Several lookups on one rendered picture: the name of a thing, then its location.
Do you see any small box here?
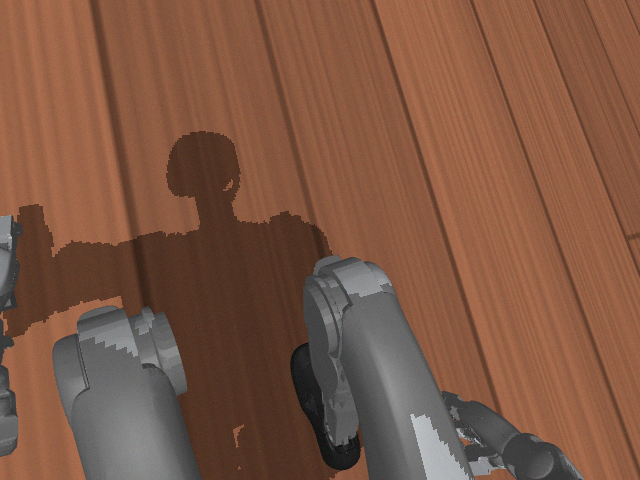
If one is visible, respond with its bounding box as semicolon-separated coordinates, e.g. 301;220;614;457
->
3;291;18;311

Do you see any left robot arm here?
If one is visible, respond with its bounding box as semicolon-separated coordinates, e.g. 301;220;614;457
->
0;318;18;457

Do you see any right robot foot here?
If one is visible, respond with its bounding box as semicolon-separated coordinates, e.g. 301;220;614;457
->
290;343;360;470

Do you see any left robot hand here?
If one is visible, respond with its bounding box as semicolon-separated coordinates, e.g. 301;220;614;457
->
0;215;23;353

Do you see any right robot hand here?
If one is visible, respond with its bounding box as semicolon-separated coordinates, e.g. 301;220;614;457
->
441;391;521;476

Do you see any right robot arm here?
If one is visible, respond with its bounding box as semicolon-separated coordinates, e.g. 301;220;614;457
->
502;433;584;480

